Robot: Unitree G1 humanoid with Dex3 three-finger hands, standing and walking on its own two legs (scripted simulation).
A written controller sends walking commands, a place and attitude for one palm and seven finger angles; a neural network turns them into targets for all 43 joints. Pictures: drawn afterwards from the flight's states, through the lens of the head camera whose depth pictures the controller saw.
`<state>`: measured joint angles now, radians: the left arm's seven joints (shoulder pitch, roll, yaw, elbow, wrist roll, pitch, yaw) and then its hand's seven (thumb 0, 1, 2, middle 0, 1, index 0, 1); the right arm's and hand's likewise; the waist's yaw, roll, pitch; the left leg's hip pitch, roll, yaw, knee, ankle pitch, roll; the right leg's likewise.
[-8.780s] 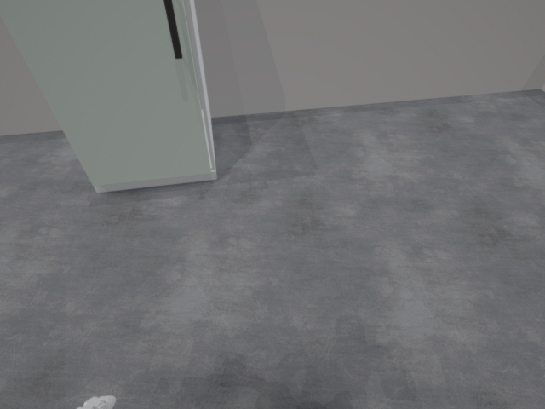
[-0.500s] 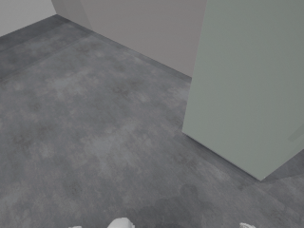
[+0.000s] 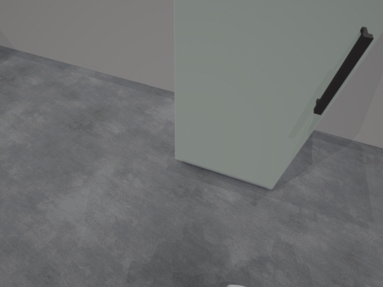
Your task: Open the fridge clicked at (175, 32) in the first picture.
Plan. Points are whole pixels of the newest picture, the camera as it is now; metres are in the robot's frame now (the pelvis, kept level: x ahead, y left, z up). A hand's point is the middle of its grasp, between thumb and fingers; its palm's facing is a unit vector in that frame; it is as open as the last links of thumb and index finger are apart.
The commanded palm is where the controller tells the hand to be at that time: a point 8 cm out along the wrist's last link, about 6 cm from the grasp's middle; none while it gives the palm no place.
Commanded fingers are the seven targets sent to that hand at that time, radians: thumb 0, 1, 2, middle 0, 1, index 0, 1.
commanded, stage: turn to face it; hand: right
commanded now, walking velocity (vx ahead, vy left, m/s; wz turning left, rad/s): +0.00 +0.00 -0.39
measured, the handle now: (338, 75) +0.69 -0.39 +0.08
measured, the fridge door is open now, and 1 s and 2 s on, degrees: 0 0 0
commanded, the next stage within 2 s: take the last steps up to it in 0.36 s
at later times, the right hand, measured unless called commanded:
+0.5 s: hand out of the picture +0.03 -0.25 -0.16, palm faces +0.20 +0.95 -0.23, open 7.3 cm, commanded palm none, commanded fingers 0.00 -0.90 -0.90 0.20 0.30 0.20 0.30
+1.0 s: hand out of the picture -0.10 -0.16 -0.16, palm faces +0.38 +0.91 -0.17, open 7.3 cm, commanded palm none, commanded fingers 0.00 -0.90 -0.90 0.20 0.30 0.20 0.30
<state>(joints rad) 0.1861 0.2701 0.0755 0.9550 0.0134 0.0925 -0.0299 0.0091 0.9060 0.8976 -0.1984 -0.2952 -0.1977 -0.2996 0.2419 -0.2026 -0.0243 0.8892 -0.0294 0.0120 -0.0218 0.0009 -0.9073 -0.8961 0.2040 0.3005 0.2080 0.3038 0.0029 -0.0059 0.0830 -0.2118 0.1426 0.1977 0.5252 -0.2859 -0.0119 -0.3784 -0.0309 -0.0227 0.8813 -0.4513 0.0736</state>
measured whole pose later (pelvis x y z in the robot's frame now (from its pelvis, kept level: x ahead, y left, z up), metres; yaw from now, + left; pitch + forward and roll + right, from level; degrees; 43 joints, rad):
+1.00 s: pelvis +0.05 -0.05 +0.00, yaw -16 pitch +0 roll +0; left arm 0.27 0.20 0.06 1.07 0.02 0.03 -0.03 0.01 0.91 0.90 -0.20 -0.29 -0.20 -0.30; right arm 0.51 -0.10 -0.01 1.15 -0.03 -0.06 -0.02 0.00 -0.91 -0.90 0.20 0.30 0.20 0.30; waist -0.04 -0.02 0.01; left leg 0.00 0.06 0.13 0.31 -0.30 -0.03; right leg -0.49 -0.09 -0.05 0.80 -0.22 0.02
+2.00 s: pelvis +0.25 -0.14 -0.01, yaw -13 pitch -2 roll +0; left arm 0.20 0.16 0.05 1.02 0.01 0.02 0.02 0.01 0.93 0.90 -0.20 -0.30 -0.20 -0.30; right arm 0.18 -0.18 -0.06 1.02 -0.02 0.04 -0.04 -0.01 -0.92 -0.90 0.20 0.30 0.21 0.30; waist -0.01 0.03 0.08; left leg -0.35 0.07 0.11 0.63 -0.27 0.00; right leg -0.29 -0.01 -0.09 0.62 -0.28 -0.03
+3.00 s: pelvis +0.21 -0.12 -0.01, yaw -12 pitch -1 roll +2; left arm 0.37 0.10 0.01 1.09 0.02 0.00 0.01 0.01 0.91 0.90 -0.20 -0.30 -0.20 -0.30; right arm 0.35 -0.09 0.01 1.10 -0.02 -0.03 -0.05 0.00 -0.91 -0.90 0.20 0.30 0.21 0.30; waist 0.04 -0.03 0.04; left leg -0.19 0.00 0.06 0.53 -0.32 -0.01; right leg -0.37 -0.05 -0.02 0.61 -0.21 -0.01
